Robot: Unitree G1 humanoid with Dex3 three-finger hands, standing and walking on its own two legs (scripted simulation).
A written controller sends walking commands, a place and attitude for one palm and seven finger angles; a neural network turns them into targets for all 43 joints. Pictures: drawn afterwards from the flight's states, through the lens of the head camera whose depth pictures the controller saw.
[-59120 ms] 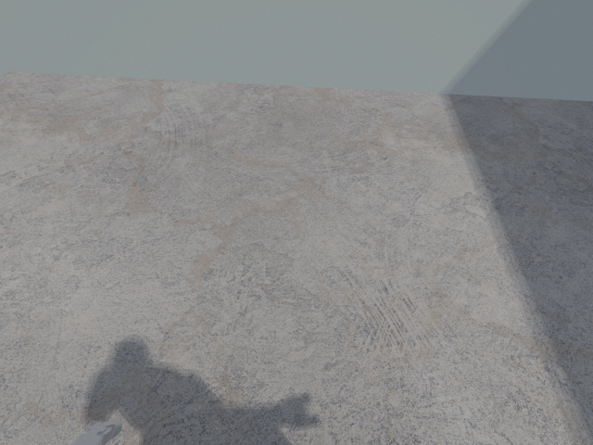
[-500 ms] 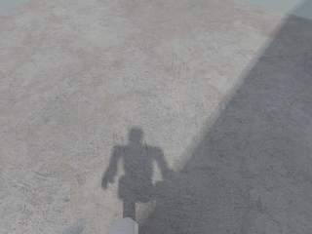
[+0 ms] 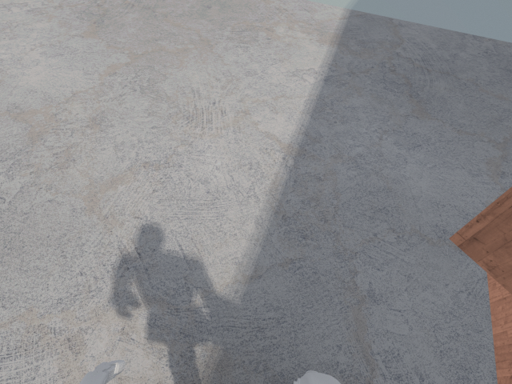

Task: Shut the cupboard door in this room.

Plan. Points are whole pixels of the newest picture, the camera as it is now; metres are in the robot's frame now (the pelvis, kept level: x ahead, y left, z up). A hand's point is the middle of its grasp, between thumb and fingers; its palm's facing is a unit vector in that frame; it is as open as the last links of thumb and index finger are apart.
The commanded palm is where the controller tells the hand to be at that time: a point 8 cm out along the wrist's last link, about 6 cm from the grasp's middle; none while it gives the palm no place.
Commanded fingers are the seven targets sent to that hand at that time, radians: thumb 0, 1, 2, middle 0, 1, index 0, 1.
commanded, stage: turn to face it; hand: left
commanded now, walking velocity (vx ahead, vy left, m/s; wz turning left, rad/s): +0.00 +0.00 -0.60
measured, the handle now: out of the picture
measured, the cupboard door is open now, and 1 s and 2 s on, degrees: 54 54 54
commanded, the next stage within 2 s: take the last steps up to it in 1.50 s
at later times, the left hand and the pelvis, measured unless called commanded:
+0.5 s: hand (157, 368) +0.16 +0.19 -0.18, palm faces -0.25 -0.95 -0.20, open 7.4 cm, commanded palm none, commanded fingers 0.00 0.90 0.90 -0.20 -0.30 -0.20 -0.30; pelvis +0.02 +0.01 -0.01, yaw -17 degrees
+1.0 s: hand (212, 338) +0.21 +0.09 -0.15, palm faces -0.54 -0.79 -0.29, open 7.4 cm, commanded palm none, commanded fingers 0.00 0.90 0.90 -0.20 -0.30 -0.20 -0.30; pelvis +0.01 -0.02 +0.00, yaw -35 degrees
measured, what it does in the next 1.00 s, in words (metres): steps on the spot, turning right: right foot, then left foot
